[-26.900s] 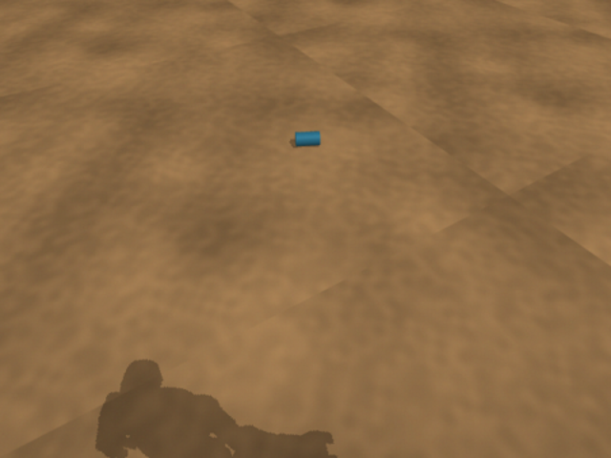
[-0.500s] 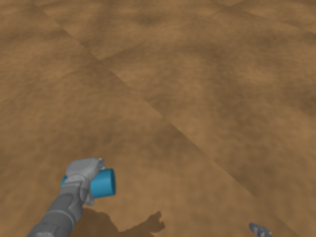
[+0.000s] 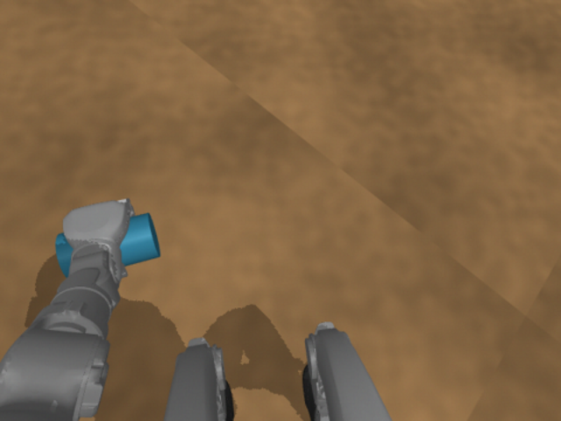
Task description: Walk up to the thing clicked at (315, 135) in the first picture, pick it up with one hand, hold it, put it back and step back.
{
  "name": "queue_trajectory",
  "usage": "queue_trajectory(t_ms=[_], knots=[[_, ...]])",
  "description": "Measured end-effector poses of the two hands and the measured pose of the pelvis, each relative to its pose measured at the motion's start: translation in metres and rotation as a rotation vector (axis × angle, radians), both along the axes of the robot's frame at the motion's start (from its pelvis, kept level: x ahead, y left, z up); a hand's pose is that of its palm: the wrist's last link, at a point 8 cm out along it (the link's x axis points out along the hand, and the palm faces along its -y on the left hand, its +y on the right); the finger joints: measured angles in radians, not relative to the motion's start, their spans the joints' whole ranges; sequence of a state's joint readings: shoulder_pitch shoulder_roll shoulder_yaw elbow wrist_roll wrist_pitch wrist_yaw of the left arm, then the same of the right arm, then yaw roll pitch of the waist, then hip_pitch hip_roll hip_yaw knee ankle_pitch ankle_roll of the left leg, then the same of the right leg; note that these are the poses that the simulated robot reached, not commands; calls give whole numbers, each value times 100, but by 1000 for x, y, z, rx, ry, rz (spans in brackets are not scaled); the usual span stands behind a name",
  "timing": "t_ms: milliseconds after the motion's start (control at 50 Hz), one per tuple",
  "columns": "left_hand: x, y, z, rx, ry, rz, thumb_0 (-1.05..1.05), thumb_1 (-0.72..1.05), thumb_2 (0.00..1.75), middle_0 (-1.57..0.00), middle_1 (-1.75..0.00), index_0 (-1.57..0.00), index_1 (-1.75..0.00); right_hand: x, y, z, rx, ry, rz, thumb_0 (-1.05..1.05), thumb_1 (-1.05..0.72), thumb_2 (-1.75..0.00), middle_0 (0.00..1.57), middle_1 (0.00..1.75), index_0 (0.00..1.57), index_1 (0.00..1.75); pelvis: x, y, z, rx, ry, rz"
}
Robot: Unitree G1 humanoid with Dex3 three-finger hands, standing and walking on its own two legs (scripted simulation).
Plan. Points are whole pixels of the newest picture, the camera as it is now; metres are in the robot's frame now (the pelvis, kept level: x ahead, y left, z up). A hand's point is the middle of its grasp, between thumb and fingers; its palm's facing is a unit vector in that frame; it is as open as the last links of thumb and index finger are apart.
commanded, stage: crouch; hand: left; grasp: from above
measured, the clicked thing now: (111, 245) +0.43 +0.25 -0.14
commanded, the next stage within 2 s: lower in 1.26 s
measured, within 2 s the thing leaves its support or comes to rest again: neither
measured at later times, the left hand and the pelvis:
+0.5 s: hand (138, 259) +0.46 +0.26 -0.32, palm faces -0.42 -0.08 -0.90, open 10.5 cm; pelvis -0.01 +0.00 -0.15, yaw -2 degrees
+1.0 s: hand (148, 261) +0.47 +0.26 -0.40, palm faces -0.44 -0.09 -0.89, open 10.4 cm; pelvis -0.03 +0.00 -0.23, yaw -4 degrees
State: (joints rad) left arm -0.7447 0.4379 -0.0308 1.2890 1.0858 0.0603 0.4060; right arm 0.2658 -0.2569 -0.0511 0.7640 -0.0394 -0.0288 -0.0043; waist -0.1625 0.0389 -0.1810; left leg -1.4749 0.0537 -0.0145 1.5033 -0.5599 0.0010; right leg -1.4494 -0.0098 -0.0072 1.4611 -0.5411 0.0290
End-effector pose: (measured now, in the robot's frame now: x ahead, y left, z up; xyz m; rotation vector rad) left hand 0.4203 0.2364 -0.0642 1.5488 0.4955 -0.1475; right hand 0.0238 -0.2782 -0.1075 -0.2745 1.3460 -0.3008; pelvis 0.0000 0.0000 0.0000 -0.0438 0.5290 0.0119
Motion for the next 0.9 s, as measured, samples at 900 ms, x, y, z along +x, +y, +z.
queue_trajectory(t_ms=[900], knots=[[56,22,-265,-52,59,15,0,-1,37,-73,-43,-73,-41,-37,0,-200,47,183,133,0,-89,-90,21,30,20,30,-24,-5,-217,-52,121,-22]])
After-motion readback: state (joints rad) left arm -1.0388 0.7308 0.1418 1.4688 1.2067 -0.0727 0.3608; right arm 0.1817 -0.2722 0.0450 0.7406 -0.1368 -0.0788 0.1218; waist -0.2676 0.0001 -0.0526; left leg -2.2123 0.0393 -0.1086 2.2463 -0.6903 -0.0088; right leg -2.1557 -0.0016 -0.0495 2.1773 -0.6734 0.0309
